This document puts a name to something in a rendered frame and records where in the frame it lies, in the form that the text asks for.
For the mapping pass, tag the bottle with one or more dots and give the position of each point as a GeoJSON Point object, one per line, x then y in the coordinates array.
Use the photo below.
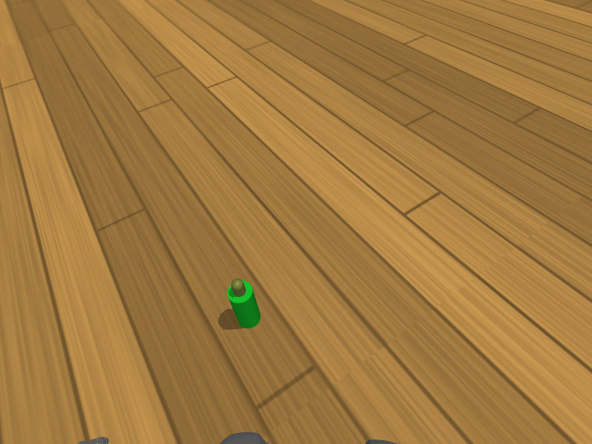
{"type": "Point", "coordinates": [243, 302]}

